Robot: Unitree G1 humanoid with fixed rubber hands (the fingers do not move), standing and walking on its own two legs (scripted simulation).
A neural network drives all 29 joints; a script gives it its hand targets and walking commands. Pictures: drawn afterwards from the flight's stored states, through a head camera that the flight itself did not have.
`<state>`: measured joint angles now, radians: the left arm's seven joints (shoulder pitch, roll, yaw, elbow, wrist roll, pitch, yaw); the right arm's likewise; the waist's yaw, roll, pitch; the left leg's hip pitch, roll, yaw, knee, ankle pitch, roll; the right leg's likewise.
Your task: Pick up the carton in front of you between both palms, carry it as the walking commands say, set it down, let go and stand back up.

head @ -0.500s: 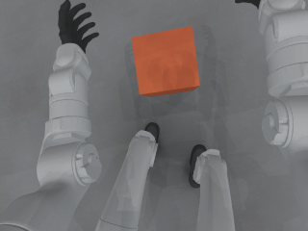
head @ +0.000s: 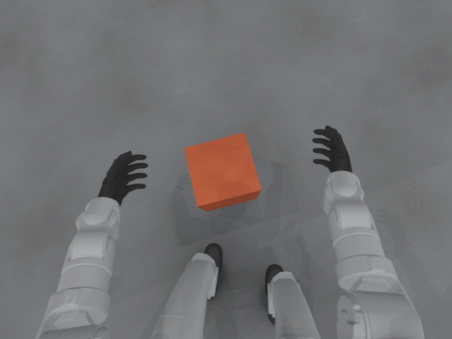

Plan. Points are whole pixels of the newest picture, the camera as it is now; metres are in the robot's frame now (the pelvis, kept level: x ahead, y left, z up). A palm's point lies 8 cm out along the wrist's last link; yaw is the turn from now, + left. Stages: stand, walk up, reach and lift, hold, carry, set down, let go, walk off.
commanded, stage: let go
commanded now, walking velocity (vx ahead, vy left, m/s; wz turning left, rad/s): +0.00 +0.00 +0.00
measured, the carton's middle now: (223, 175) +0.46 +0.11 -0.59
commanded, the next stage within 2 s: stand in 1.06 s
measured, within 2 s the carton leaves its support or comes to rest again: neither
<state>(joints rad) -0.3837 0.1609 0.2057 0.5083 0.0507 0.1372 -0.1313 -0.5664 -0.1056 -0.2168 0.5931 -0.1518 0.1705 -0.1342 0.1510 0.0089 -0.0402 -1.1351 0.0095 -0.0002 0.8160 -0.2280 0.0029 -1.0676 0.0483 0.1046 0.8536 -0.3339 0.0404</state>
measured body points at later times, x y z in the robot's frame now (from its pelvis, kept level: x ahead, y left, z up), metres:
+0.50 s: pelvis +0.07 -0.02 +0.06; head +0.14 -0.02 +0.50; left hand +0.22 +0.23 -0.02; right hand +0.31 -0.21 -0.04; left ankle +0.06 +0.12 -0.68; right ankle +0.02 -0.14 -0.68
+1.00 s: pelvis +0.06 -0.02 +0.06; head +0.07 -0.01 +0.51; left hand +0.22 +0.24 -0.01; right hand +0.25 -0.23 -0.02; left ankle +0.07 +0.11 -0.68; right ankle +0.02 -0.14 -0.68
